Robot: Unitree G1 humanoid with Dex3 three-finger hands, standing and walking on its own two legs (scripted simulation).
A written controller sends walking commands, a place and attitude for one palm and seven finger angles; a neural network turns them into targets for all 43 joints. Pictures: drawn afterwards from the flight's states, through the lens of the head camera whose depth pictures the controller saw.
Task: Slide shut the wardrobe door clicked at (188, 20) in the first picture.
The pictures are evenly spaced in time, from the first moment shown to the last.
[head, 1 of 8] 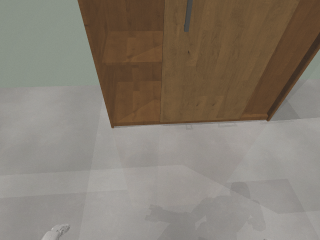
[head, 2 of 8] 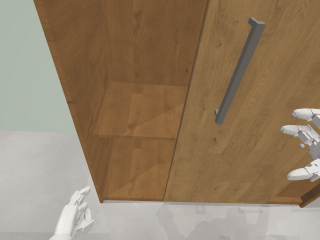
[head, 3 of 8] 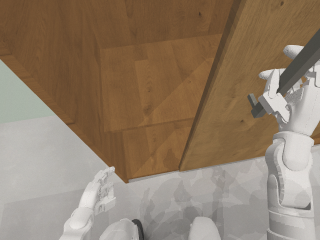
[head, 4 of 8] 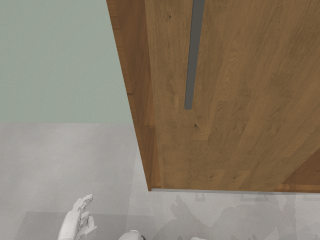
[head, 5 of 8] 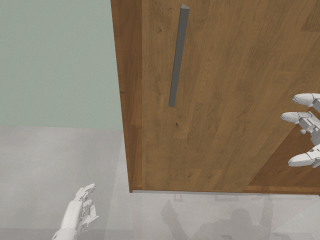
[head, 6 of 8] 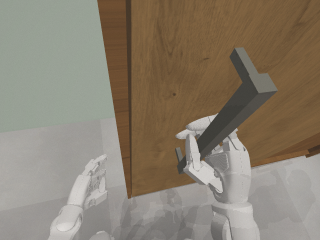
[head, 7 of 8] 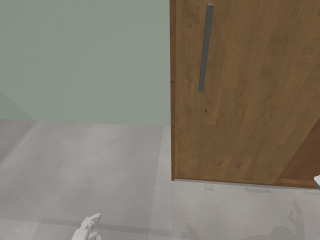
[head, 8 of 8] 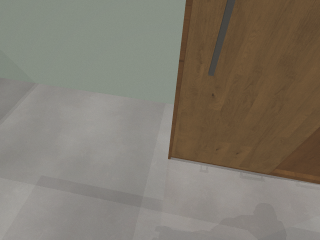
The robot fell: no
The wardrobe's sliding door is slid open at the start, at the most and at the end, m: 0.37 0.37 0.00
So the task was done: yes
